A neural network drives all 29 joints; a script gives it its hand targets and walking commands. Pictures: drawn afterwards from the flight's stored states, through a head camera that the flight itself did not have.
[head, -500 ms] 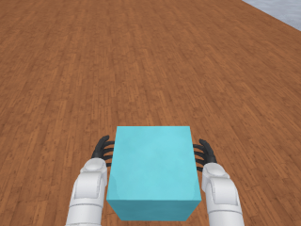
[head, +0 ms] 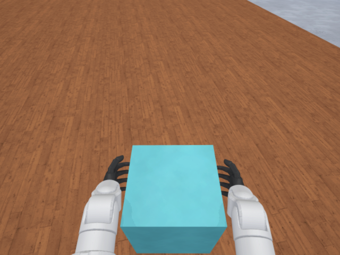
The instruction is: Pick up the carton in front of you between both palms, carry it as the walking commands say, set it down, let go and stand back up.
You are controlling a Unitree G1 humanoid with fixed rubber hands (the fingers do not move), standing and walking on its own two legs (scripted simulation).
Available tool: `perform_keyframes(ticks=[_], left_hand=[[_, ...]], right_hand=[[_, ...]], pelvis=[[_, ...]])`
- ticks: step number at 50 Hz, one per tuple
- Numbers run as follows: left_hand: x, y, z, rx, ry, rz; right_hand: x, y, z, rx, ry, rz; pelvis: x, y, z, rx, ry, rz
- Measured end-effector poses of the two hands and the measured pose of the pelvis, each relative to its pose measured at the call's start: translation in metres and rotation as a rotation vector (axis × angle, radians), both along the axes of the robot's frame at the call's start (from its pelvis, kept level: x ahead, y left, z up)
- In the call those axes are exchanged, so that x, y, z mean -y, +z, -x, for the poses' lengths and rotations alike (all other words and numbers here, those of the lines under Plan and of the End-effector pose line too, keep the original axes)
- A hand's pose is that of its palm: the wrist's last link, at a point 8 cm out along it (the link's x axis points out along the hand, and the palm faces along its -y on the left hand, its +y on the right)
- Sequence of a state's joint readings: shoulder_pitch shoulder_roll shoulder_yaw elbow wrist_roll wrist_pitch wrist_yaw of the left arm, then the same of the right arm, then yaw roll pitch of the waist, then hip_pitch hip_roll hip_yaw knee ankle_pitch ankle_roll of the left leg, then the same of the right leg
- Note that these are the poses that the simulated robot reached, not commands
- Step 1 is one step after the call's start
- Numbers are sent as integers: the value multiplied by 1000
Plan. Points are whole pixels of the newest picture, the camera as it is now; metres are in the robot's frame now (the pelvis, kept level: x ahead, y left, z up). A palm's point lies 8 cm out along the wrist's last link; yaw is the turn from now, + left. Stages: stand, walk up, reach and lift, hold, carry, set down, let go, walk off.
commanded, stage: carry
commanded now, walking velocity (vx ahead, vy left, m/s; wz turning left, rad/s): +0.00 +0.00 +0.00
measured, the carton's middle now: (172, 201) +0.30 +0.00 -0.05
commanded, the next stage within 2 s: hold in 1.00 s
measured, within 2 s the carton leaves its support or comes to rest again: neither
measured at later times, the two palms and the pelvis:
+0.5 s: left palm (109, 197) +0.26 +0.15 +0.04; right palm (240, 202) +0.26 -0.15 +0.04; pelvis -0.03 +0.00 +0.00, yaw +0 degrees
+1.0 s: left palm (111, 201) +0.25 +0.14 +0.04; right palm (243, 207) +0.25 -0.16 +0.04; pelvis -0.04 -0.01 +0.00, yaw +0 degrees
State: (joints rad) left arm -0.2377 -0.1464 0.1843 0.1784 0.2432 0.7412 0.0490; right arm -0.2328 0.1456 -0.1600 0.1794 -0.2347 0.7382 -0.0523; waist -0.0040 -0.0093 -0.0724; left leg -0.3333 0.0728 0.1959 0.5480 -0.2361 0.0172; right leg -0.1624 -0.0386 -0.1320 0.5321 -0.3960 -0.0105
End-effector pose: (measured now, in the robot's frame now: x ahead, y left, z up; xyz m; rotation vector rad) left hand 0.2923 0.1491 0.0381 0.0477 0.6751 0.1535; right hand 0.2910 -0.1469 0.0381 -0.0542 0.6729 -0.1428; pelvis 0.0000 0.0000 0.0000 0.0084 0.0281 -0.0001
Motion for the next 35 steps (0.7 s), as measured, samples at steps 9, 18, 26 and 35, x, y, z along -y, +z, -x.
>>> perform_keyframes(ticks=[9,18,26,35], left_hand=[[0,4,14,0,1,-1],[1,4,26,-3,1,0],[3,3,32,-3,-1,0],[5,3,37,-3,-2,0]], right_hand=[[0,4,14,0,3,4],[1,4,25,-4,2,5],[3,3,33,-4,1,5],[5,3,37,-3,0,4]], pelvis=[[0,2,15,7,-1,4],[1,2,27,8,-2,6],[3,2,34,7,-2,8],[5,1,39,6,-3,8]])
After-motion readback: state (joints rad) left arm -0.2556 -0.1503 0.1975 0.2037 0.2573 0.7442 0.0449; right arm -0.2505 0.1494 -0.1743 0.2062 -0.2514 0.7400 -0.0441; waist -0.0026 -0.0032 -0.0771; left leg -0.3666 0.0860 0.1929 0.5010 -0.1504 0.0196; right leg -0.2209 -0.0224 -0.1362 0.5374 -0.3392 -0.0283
